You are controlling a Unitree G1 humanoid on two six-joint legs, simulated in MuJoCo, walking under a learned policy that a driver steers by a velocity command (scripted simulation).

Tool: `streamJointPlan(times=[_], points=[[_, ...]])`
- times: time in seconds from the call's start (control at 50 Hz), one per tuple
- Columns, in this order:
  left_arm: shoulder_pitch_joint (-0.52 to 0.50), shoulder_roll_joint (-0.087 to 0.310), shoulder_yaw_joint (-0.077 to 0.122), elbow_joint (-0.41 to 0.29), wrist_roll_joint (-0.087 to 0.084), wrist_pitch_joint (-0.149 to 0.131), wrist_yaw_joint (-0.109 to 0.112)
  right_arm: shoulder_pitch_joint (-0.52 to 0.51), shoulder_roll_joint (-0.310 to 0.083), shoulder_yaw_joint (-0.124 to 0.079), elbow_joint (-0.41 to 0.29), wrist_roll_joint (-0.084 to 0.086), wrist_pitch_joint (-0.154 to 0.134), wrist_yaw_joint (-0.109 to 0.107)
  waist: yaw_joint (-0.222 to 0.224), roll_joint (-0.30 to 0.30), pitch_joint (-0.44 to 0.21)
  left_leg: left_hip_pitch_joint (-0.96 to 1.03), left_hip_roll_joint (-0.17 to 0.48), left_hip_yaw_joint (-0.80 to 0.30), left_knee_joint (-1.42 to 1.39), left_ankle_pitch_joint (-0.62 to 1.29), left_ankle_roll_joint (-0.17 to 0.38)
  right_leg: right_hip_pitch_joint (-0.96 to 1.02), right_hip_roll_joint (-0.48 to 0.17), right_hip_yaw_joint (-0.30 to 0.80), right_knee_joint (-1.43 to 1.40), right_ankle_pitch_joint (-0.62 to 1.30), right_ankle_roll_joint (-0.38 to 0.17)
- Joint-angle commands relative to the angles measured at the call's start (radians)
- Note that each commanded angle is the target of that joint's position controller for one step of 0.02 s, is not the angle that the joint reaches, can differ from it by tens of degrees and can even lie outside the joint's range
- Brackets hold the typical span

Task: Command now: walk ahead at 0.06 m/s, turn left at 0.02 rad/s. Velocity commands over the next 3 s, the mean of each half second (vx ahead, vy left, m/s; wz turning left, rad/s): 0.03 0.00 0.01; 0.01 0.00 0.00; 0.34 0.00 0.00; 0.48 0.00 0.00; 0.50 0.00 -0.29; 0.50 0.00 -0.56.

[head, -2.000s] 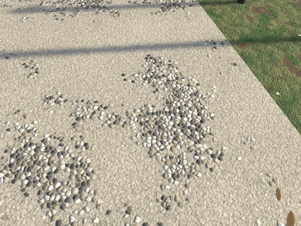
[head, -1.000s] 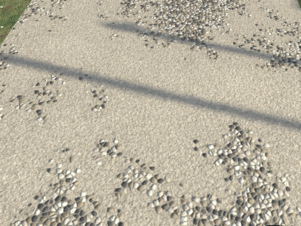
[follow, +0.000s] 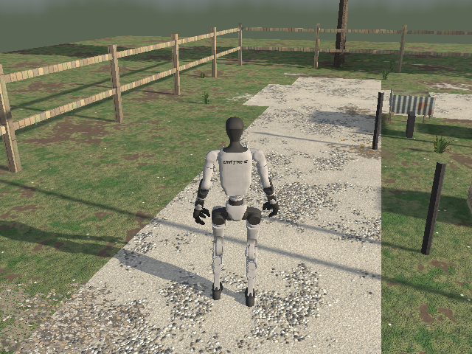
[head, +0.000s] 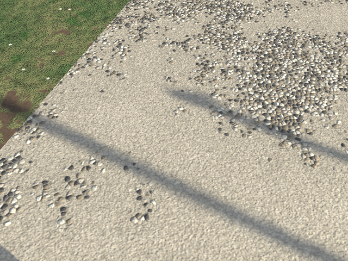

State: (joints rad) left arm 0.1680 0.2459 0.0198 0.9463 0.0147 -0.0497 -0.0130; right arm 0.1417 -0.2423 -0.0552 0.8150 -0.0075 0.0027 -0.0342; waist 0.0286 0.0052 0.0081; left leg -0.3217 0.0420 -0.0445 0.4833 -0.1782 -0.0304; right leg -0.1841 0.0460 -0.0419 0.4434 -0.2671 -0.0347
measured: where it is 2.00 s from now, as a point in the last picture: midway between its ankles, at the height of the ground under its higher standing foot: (170, 260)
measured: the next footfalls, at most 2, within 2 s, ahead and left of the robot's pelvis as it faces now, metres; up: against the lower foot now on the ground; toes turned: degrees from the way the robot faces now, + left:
right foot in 1.70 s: +0.48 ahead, -0.08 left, +0.00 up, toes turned -3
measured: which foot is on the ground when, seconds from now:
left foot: down 0.00-1.00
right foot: down 0.00-1.00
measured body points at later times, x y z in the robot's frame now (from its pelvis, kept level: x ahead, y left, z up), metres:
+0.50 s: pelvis +0.02 +0.02 +0.00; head +0.03 +0.02 +0.45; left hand +0.08 +0.28 -0.15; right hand +0.13 -0.24 -0.14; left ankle +0.05 +0.14 -0.74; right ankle -0.02 -0.10 -0.74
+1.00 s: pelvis +0.01 +0.01 +0.00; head +0.02 +0.01 +0.45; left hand +0.01 +0.26 -0.16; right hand +0.07 -0.24 -0.15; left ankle +0.05 +0.14 -0.74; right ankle -0.03 -0.10 -0.74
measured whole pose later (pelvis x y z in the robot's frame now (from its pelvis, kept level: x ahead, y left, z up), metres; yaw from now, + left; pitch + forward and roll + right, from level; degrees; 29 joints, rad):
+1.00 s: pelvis +0.01 +0.01 +0.00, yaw +0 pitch -1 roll +0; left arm 0.29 0.20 0.00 1.09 0.00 -0.01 0.03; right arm 0.16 -0.22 -0.04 1.13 0.00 0.01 -0.04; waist 0.00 0.00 0.03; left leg -0.27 0.00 -0.02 0.51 -0.23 0.00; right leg -0.14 0.00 -0.03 0.49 -0.33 -0.01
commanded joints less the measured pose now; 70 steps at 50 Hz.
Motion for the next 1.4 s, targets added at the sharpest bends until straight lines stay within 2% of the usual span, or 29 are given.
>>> streamJointPlan(times=[0.02, 0.04, 0.08, 0.2, 0.36, 0.66, 0.94, 0.96, 0.98, 1.0, 1.02, 1.04, 1.06, 1.08, 1.1, 1.14, 1.16, 1.2, 1.22, 1.24, 1.26, 1.28, 1.3, 1.32, 1.34, 1.36, 1.4], points=[[0.037, 0.096, 0.012, -0.021, -0.002, 0.01, 0.008, -0.021, -0.098, -0.027, -0.042, 0.001, -0.002, 0.006, -0.004, 0.083, -0.056, 0.184, 0.061, -0.076, -0.027, 0.211, 0.091, -0.11, -0.062, 0.037, -0.052, 0.011, 0.008], [0.024, 0.103, 0.013, -0.02, -0.003, 0.02, 0.013, -0.022, -0.101, -0.026, -0.038, -0.003, -0.007, 0.01, -0.008, 0.07, -0.043, 0.175, 0.05, -0.066, -0.022, 0.233, 0.081, -0.111, -0.066, 0.041, -0.043, 0.038, 0.006], [0.03, 0.112, 0.014, -0.016, 0.001, 0.033, 0.017, -0.011, -0.114, -0.029, -0.016, 0.0, -0.02, 0.013, -0.003, 0.067, -0.052, 0.178, 0.044, -0.058, -0.004, 0.304, 0.079, -0.081, -0.076, 0.049, -0.032, 0.101, 0.006], [0.021, 0.116, 0.017, 0.013, -0.009, 0.043, 0.025, -0.019, -0.114, -0.026, 0.035, 0.005, -0.025, 0.01, -0.007, 0.025, -0.077, 0.196, 0.036, -0.046, 0.024, 0.388, 0.089, -0.027, -0.086, 0.051, -0.003, 0.2, 0.011], [0.025, 0.111, 0.016, 0.054, -0.009, 0.053, 0.034, -0.038, -0.108, -0.022, 0.102, 0.006, -0.014, 0.005, -0.009, -0.002, -0.044, 0.184, 0.017, -0.029, 0.007, 0.296, 0.085, -0.027, -0.087, 0.049, -0.018, 0.158, 0.016], [0.079, 0.09, 0.004, 0.105, -0.006, 0.041, 0.043, -0.041, -0.095, -0.011, 0.211, 0.006, 0.002, -0.003, -0.019, -0.001, 0.015, 0.171, -0.007, -0.01, -0.039, 0.133, 0.065, -0.072, -0.087, 0.05, -0.067, 0.034, 0.017], [0.154, 0.057, -0.005, 0.127, -0.007, 0.033, 0.046, -0.005, -0.08, 0.003, 0.274, 0.006, 0.003, -0.007, -0.026, -0.007, 0.034, 0.15, -0.012, -0.005, -0.057, 0.081, 0.059, -0.087, -0.083, 0.049, -0.087, 0.0, 0.013], [0.178, 0.052, -0.005, 0.137, -0.008, 0.034, 0.047, 0.013, -0.07, 0.006, 0.285, 0.006, 0.004, -0.008, -0.025, -0.015, 0.014, 0.156, -0.027, 0.011, -0.052, -0.023, 0.059, -0.08, -0.078, 0.047, -0.099, -0.1, 0.007], [0.187, 0.071, 0.002, 0.138, -0.015, 0.037, 0.05, 0.018, -0.076, 0.003, 0.288, 0.01, 0.005, -0.009, -0.023, -0.032, 0.033, 0.125, -0.053, 0.037, -0.023, -0.17, 0.06, -0.094, -0.08, 0.061, -0.111, -0.236, -0.01], [0.182, 0.1, 0.013, 0.128, -0.02, 0.039, 0.054, 0.017, -0.082, 0.0, 0.286, 0.014, 0.002, -0.009, -0.018, -0.062, 0.063, 0.062, -0.078, 0.064, 0.021, -0.316, 0.065, -0.106, -0.103, 0.103, -0.131, -0.383, -0.04], [0.199, 0.119, 0.02, 0.12, -0.025, 0.037, 0.056, -0.006, -0.082, -0.001, 0.273, 0.014, -0.007, -0.007, -0.004, -0.089, 0.099, -0.017, -0.086, 0.077, 0.075, -0.372, 0.069, -0.107, -0.154, 0.178, -0.177, -0.505, -0.077], [0.231, 0.149, 0.032, 0.121, -0.031, 0.03, 0.056, -0.039, -0.063, 0.003, 0.254, 0.016, -0.022, 0.0, 0.013, -0.145, 0.125, -0.093, -0.09, 0.104, 0.173, -0.318, 0.067, -0.08, -0.245, 0.303, -0.244, -0.584, -0.126], [0.23, 0.18, 0.046, 0.118, -0.037, 0.02, 0.056, -0.055, -0.048, 0.006, 0.241, 0.019, -0.039, 0.009, 0.015, -0.184, 0.156, -0.145, -0.055, 0.096, 0.28, -0.239, 0.074, -0.073, -0.347, 0.425, -0.297, -0.593, -0.179], [0.226, 0.173, 0.048, 0.112, -0.034, 0.01, 0.056, -0.063, -0.05, 0.004, 0.233, 0.025, -0.052, 0.018, 0.012, -0.174, 0.178, -0.205, -0.016, 0.07, 0.345, -0.241, 0.085, -0.058, -0.397, 0.478, -0.316, -0.551, -0.208], [0.221, 0.155, 0.047, 0.105, -0.031, 0.001, 0.053, -0.068, -0.052, 0.002, 0.225, 0.031, -0.063, 0.025, 0.008, -0.161, 0.191, -0.257, 0.009, 0.051, 0.375, -0.286, 0.095, -0.022, -0.406, 0.479, -0.309, -0.478, -0.209], [0.194, 0.139, 0.048, 0.087, -0.041, -0.008, 0.044, -0.057, -0.051, 0.001, 0.219, 0.043, -0.084, 0.036, -0.012, -0.136, 0.178, -0.225, 0.026, 0.056, 0.237, -0.3, 0.111, 0.021, -0.357, 0.377, -0.268, -0.339, -0.162], [0.171, 0.143, 0.049, 0.079, -0.047, -0.006, 0.041, -0.023, -0.048, -0.002, 0.232, 0.044, -0.091, 0.038, -0.038, -0.125, 0.155, -0.097, 0.0, 0.098, 0.117, -0.233, 0.11, -0.024, -0.306, 0.294, -0.235, -0.283, -0.134], [0.165, 0.147, 0.049, 0.069, -0.047, -0.002, 0.034, 0.154, -0.06, -0.021, 0.308, 0.038, -0.089, 0.039, -0.1, -0.101, 0.077, 0.231, -0.083, 0.16, 0.018, -0.064, 0.084, -0.165, -0.217, 0.183, -0.108, -0.149, -0.102], [0.132, 0.124, 0.041, 0.052, -0.043, -0.008, 0.032, 0.267, -0.093, -0.036, 0.333, 0.035, -0.087, 0.037, -0.151, -0.017, 0.04, 0.361, -0.013, 0.037, -0.039, -0.095, 0.108, -0.248, -0.159, 0.104, 0.091, -0.006, -0.065], [0.119, 0.05, 0.023, 0.015, -0.032, -0.021, 0.031, 0.398, -0.199, -0.059, 0.347, 0.034, -0.087, 0.03, -0.175, 0.264, -0.024, 0.513, 0.221, -0.36, -0.202, -0.201, 0.217, -0.449, -0.043, -0.033, 0.466, -0.092, 0.011], [0.098, 0.034, 0.021, -0.011, -0.046, -0.038, 0.034, 0.434, -0.197, -0.045, 0.352, 0.017, -0.104, 0.043, -0.171, 0.29, -0.058, 0.516, 0.353, -0.684, -0.316, -0.313, 0.327, -0.568, 0.0, 0.079, 0.713, -0.295, 0.009], [0.082, 0.066, 0.029, -0.021, -0.07, -0.051, 0.028, 0.332, -0.149, -0.024, 0.324, 0.016, -0.12, 0.044, -0.118, 0.161, 0.027, 0.466, 0.362, -0.628, -0.306, -0.359, 0.318, -0.665, -0.071, 0.14, 0.831, -0.24, -0.02], [0.071, 0.079, 0.032, -0.02, -0.073, -0.061, 0.019, 0.258, -0.102, -0.009, 0.296, 0.017, -0.129, 0.049, -0.092, 0.104, 0.067, 0.415, 0.311, -0.491, -0.308, -0.332, 0.276, -0.681, -0.118, 0.138, 0.838, -0.13, -0.044], [0.067, 0.083, 0.039, -0.015, -0.062, -0.067, 0.019, 0.205, -0.094, -0.001, 0.276, 0.014, -0.13, 0.055, -0.068, 0.065, 0.084, 0.371, 0.27, -0.387, -0.322, -0.244, 0.243, -0.668, -0.149, 0.122, 0.792, -0.038, -0.053], [0.057, 0.1, 0.049, -0.016, -0.05, -0.066, 0.018, 0.186, -0.079, 0.008, 0.265, 0.011, -0.129, 0.058, -0.054, 0.062, 0.094, 0.335, 0.234, -0.295, -0.329, -0.113, 0.217, -0.632, -0.172, 0.113, 0.731, 0.021, -0.051], [0.06, 0.1, 0.055, -0.013, -0.045, -0.06, 0.012, 0.2, -0.057, 0.016, 0.267, 0.007, -0.122, 0.056, -0.048, 0.073, 0.085, 0.315, 0.198, -0.215, -0.334, -0.013, 0.199, -0.587, -0.18, 0.097, 0.688, 0.057, -0.044], [0.04, 0.07, 0.053, -0.019, -0.039, -0.046, 0.005, 0.255, -0.071, 0.018, 0.277, 0.004, -0.114, 0.044, -0.05, 0.073, 0.075, 0.311, 0.173, -0.134, -0.343, 0.149, 0.205, -0.572, -0.177, 0.061, 0.624, 0.101, -0.016]])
